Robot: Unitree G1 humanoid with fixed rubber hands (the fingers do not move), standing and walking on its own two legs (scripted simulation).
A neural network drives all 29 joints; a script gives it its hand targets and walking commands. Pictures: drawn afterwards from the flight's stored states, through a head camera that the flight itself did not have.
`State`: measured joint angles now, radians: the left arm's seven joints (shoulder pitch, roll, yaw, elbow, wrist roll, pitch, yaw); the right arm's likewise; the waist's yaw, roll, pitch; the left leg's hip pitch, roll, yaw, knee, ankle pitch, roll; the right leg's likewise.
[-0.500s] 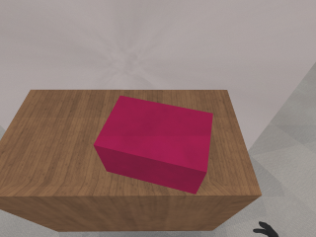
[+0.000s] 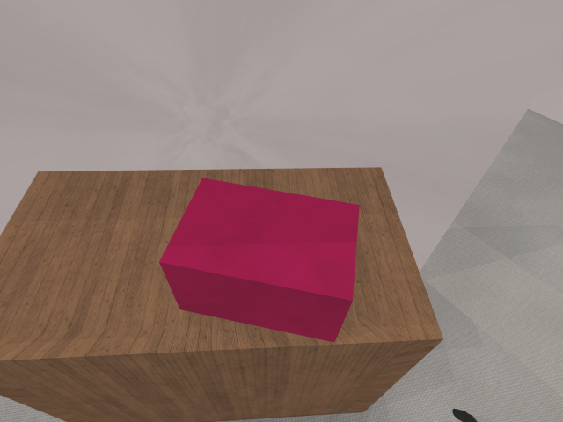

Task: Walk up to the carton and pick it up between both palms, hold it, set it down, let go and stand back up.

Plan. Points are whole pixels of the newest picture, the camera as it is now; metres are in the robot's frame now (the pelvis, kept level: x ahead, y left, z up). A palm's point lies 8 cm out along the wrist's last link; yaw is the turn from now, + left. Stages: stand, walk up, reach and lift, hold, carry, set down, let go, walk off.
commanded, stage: walk up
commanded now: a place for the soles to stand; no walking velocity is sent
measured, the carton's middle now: (267, 258) +0.39 +0.02 -0.05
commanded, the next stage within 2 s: reach and lift in 1.16 s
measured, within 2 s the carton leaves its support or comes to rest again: neither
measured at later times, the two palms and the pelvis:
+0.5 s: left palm out of the picture +0.04 +0.30 -0.12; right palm out of the picture +0.03 -0.30 -0.12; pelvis -0.03 +0.00 +0.00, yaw -1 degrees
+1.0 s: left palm out of the picture +0.03 +0.29 -0.12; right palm out of the picture +0.00 -0.30 -0.12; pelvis -0.04 -0.01 +0.00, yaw -2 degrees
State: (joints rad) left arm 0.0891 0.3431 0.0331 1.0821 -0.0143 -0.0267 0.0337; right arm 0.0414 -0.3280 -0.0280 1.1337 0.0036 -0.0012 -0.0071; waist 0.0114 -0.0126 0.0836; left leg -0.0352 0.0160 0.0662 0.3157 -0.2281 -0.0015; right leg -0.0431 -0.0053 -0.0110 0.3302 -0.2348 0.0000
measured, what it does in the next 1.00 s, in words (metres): stands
